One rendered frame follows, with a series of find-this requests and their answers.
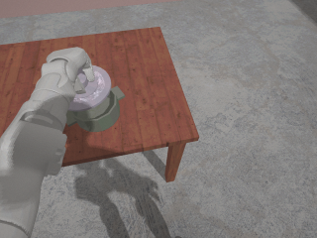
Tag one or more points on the pot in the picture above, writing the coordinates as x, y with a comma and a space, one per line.
101, 117

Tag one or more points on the left robot upper arm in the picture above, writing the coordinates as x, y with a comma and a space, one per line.
31, 152

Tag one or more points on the left robot forearm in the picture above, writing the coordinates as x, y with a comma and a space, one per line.
50, 99

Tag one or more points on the robot left hand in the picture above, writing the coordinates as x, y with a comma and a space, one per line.
81, 59

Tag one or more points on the knob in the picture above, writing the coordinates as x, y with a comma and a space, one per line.
83, 79

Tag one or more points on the lid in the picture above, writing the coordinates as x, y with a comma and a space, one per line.
96, 91

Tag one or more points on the table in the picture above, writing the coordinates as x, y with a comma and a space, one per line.
154, 113

